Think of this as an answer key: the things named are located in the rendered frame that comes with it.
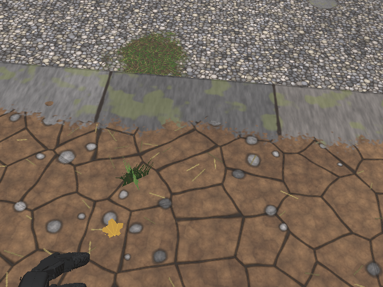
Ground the left robot hand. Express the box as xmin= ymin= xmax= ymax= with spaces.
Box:
xmin=18 ymin=252 xmax=90 ymax=287

